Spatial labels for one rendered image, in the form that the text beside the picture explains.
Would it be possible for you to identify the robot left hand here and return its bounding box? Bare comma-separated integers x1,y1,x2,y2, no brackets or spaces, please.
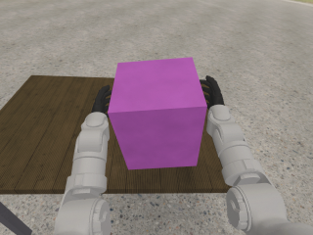
91,85,112,118

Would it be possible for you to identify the right robot upper arm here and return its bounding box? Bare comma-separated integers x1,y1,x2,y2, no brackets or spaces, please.
226,182,313,235

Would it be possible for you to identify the carton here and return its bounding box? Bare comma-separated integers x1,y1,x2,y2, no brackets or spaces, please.
108,57,207,170

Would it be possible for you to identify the robot right hand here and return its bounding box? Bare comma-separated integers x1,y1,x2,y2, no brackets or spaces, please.
200,75,225,109

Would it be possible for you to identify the table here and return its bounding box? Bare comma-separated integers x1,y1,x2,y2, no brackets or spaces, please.
0,74,233,235

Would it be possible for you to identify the robot right forearm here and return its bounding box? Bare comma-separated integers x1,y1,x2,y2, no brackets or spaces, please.
206,104,288,218

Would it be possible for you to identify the robot left forearm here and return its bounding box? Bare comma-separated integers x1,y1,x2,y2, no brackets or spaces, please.
54,112,110,235

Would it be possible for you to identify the left robot upper arm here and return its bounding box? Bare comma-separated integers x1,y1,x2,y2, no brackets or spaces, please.
55,198,112,235

